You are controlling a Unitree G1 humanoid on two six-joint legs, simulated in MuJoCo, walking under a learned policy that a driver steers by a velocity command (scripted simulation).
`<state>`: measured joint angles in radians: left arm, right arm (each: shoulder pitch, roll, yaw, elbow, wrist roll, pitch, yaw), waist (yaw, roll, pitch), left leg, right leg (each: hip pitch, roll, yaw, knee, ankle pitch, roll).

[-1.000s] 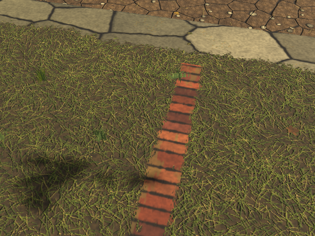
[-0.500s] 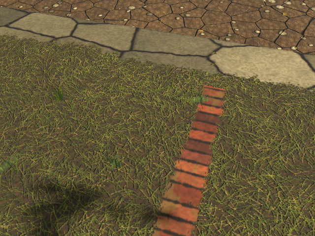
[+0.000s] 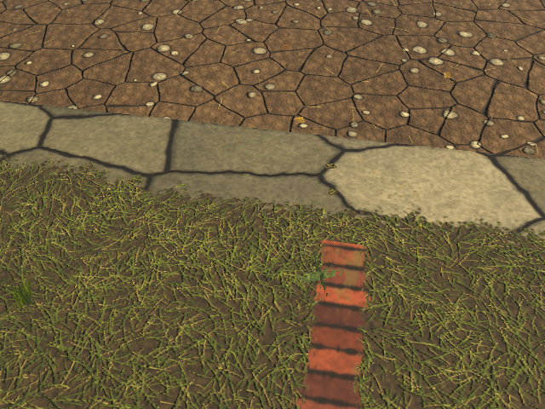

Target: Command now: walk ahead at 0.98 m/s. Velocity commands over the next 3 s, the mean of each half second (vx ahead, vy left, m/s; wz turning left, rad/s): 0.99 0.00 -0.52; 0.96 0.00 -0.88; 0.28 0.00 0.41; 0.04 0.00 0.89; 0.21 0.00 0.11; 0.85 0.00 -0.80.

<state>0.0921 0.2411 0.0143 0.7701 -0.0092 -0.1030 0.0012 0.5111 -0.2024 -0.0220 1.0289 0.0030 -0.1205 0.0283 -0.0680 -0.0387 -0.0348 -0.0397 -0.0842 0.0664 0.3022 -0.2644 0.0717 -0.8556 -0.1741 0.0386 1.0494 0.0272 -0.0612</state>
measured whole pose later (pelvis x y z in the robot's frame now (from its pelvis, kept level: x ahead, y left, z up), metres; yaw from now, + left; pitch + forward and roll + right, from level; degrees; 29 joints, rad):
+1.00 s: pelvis +0.86 -0.18 -0.01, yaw -44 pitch -1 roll +4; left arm 0.06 0.31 0.06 0.58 -0.02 -0.04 -0.04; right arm 0.45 -0.31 -0.08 0.87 0.00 -0.10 0.00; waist -0.11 -0.05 0.05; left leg 0.07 -0.03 0.19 0.31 -0.36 -0.02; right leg -0.81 -0.11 0.03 0.98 -0.02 -0.06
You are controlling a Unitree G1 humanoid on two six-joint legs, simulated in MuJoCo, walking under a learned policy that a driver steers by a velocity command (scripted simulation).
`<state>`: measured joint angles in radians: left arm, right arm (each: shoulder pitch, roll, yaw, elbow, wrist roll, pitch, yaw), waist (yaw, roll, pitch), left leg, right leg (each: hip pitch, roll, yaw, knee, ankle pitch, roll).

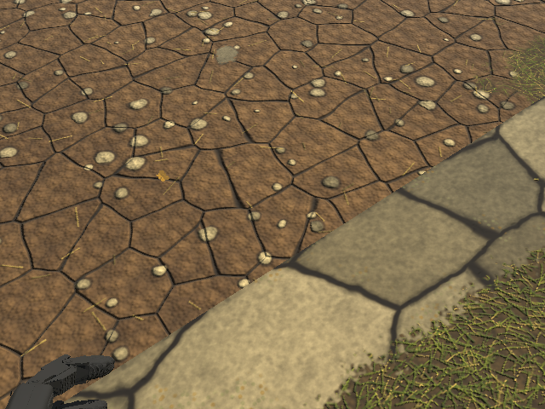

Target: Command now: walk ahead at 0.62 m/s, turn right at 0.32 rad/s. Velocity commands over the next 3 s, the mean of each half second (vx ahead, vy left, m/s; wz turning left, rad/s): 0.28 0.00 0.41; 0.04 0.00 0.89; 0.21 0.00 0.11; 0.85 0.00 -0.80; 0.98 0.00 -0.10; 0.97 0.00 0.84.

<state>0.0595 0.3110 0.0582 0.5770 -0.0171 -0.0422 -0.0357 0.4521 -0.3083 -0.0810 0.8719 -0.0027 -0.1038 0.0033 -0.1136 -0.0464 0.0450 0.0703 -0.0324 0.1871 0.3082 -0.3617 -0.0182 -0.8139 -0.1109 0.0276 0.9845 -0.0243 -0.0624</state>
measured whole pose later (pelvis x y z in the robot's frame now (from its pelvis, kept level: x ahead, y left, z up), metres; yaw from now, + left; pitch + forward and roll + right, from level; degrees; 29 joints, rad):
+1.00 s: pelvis +0.27 +0.04 +0.01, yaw +44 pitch +3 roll -2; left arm 0.04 0.30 0.09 0.76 0.00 -0.02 0.00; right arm 0.15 -0.34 -0.10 0.53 0.01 0.05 -0.04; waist -0.01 0.01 0.03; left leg -0.37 -0.14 -0.26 0.54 -0.20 0.04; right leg -0.44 0.07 0.13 0.65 -0.29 0.05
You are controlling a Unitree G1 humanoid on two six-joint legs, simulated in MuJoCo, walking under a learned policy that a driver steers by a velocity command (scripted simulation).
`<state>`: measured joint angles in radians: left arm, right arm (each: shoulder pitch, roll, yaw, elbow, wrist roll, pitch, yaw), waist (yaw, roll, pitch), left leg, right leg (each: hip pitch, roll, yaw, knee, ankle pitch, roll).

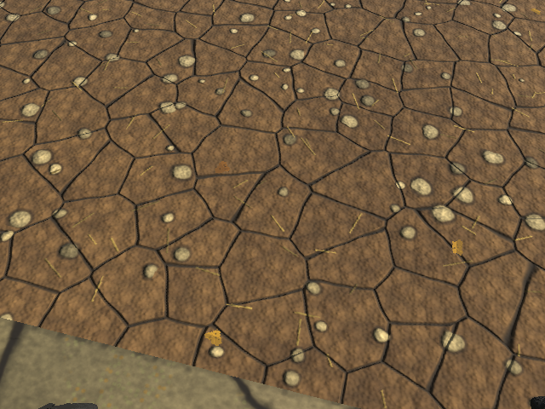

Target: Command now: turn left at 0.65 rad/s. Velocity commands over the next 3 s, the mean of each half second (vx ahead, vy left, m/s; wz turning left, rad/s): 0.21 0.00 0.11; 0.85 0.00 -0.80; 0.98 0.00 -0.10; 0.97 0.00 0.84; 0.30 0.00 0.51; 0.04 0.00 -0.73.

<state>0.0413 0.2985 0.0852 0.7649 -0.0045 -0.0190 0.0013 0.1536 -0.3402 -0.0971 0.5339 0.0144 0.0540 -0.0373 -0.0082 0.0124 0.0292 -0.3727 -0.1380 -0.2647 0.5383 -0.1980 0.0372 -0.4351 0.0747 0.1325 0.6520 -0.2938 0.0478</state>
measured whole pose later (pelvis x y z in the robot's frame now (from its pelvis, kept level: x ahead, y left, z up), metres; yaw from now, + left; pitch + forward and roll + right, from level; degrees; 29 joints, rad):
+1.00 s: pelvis +0.35 -0.15 -0.02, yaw -26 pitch +0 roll +0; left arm 0.34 0.31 0.07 0.70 -0.01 -0.06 -0.05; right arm 0.19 -0.27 -0.02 0.65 0.01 -0.15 -0.01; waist 0.01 0.01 0.07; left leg -0.43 0.08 -0.14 1.33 -0.31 0.02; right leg -0.34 0.17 -0.01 0.60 -0.26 -0.15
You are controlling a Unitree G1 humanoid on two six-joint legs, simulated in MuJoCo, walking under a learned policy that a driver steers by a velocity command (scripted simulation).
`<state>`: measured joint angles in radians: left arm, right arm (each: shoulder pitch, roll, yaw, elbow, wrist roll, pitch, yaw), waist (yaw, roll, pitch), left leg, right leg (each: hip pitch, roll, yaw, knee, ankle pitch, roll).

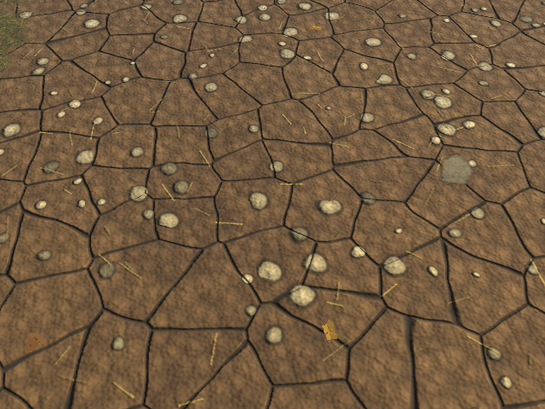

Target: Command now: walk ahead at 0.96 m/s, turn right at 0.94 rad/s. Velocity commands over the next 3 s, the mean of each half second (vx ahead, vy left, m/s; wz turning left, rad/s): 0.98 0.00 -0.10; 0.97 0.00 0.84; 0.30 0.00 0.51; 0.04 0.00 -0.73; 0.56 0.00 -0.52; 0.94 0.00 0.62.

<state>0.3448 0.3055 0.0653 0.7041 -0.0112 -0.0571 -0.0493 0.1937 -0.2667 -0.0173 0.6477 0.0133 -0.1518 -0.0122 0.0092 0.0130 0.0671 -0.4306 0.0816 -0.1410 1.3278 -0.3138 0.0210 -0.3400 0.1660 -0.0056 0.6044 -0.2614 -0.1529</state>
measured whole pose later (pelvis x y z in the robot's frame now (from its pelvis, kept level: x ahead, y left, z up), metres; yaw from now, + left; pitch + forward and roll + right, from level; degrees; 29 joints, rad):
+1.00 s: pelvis +0.92 +0.01 +0.01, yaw +26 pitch +0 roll -4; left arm 0.37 0.34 0.10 0.81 0.00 -0.09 0.01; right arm 0.16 -0.37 -0.07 0.60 0.04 -0.02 0.01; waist 0.08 0.05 0.04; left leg -0.73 0.11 0.00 1.19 -0.27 0.03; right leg -0.05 0.02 -0.11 0.36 -0.30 0.03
